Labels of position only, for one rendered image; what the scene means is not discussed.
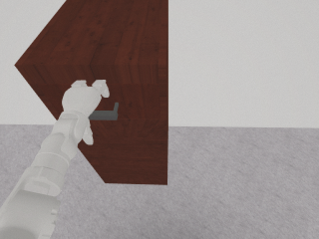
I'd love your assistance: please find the drawer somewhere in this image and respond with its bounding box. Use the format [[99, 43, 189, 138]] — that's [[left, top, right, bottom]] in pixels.
[[38, 84, 160, 120]]

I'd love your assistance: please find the handle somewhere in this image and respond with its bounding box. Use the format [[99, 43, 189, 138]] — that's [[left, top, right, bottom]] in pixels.
[[88, 103, 119, 120]]

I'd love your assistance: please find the cabinet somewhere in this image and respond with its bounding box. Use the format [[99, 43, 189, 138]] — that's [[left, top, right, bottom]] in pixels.
[[14, 0, 168, 185]]

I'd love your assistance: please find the left robot forearm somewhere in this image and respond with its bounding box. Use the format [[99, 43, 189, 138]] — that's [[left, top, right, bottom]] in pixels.
[[0, 110, 88, 222]]

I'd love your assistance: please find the robot left upper arm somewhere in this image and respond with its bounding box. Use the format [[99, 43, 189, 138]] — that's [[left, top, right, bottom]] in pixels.
[[0, 189, 61, 239]]

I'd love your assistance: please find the left robot hand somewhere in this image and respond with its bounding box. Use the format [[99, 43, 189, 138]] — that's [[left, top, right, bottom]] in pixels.
[[62, 80, 110, 145]]

